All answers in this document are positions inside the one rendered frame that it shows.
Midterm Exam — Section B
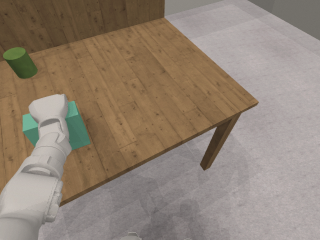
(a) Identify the table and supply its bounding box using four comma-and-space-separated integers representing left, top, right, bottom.
0, 0, 259, 207

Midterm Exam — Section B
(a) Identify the left robot upper arm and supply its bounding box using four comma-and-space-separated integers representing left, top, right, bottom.
0, 172, 64, 240

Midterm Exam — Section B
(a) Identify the left robot forearm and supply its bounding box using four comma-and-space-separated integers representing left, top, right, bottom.
0, 115, 72, 212

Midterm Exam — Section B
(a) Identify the robot left hand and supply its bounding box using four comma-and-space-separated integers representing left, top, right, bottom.
28, 94, 70, 141

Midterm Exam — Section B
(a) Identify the left robot shin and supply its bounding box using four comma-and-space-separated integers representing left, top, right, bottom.
127, 232, 139, 237

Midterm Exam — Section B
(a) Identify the sponge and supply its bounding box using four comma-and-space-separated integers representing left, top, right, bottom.
22, 101, 91, 150

